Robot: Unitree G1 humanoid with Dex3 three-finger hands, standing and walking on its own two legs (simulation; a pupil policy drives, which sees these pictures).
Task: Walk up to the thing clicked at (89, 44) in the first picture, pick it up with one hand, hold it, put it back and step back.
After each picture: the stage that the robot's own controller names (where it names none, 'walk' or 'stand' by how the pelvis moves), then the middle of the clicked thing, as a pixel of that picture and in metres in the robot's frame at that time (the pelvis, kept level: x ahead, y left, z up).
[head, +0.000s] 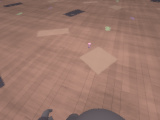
stand; (89, 45) +1.64 +0.06 -0.72
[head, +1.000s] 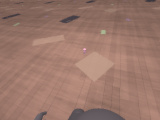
walk; (84, 51) +1.50 +0.27 -0.71
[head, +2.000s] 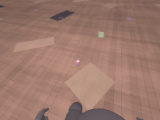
walk; (78, 63) +0.97 +0.29 -0.71
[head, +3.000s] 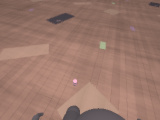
walk; (75, 82) +0.58 +0.20 -0.70
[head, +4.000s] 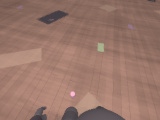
walk; (72, 94) +0.36 +0.17 -0.70
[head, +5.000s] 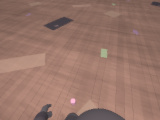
stand; (73, 102) +0.31 +0.19 -0.72
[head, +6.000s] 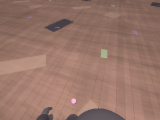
stand; (74, 102) +0.33 +0.19 -0.72
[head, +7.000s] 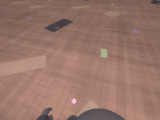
stand; (74, 102) +0.32 +0.19 -0.73
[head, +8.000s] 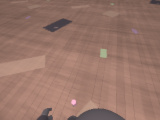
stand; (74, 103) +0.31 +0.19 -0.73
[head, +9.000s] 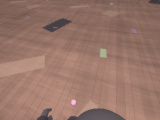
go down; (73, 103) +0.30 +0.19 -0.73
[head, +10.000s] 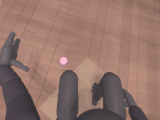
go down; (64, 62) +0.42 +0.20 -0.32
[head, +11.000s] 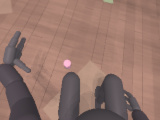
approach; (67, 64) +0.42 +0.19 -0.32
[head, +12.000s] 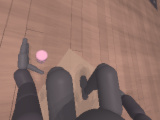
close in; (41, 57) +0.42 +0.22 -0.23
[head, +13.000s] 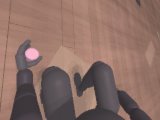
close; (31, 56) +0.41 +0.24 -0.23
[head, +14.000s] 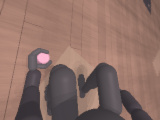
lift; (42, 59) +0.37 +0.21 -0.23
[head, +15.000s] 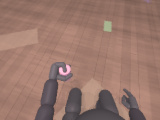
lift; (65, 73) +0.32 +0.18 -0.01
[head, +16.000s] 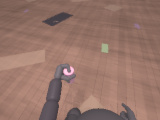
hold; (69, 75) +0.32 +0.16 +0.01
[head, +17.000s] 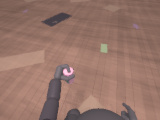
hold; (69, 75) +0.32 +0.17 +0.00
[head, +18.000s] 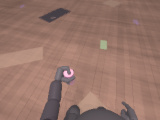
crouch; (69, 77) +0.32 +0.16 -0.03
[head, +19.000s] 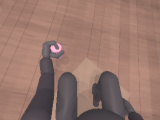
lower; (57, 51) +0.47 +0.20 -0.10
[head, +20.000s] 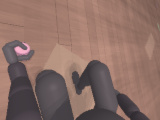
lower; (23, 52) +0.44 +0.25 -0.23
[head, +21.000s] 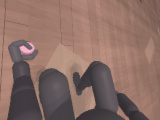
lower; (27, 51) +0.43 +0.24 -0.24
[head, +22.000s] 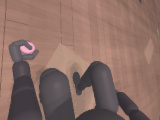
lower; (27, 51) +0.43 +0.24 -0.24
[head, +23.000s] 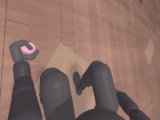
lower; (28, 51) +0.43 +0.24 -0.24
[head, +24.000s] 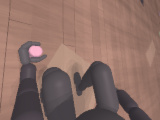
open; (34, 53) +0.42 +0.22 -0.24
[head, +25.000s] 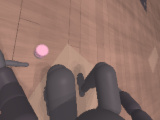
stand; (40, 52) +0.42 +0.21 -0.23
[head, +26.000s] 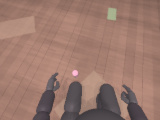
walk; (75, 73) +0.40 +0.15 -0.48
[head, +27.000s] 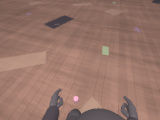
stand; (76, 99) +0.35 +0.15 -0.66
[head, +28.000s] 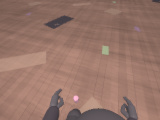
stand; (76, 99) +0.35 +0.15 -0.67
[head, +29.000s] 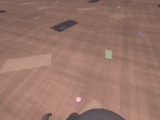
stand; (78, 100) +0.36 +0.14 -0.72
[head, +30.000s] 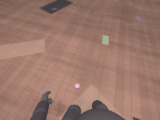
walk; (77, 86) +0.40 +0.10 -0.70
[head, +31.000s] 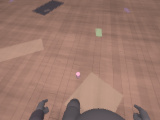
walk; (78, 75) +0.58 +0.17 -0.69
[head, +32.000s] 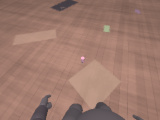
walk; (82, 59) +0.91 +0.16 -0.69
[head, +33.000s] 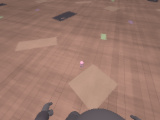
stand; (81, 64) +0.98 +0.17 -0.72
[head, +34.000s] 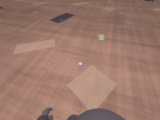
stand; (80, 65) +0.97 +0.19 -0.73
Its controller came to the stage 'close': yes
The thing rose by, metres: 0.72
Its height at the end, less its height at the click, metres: +0.00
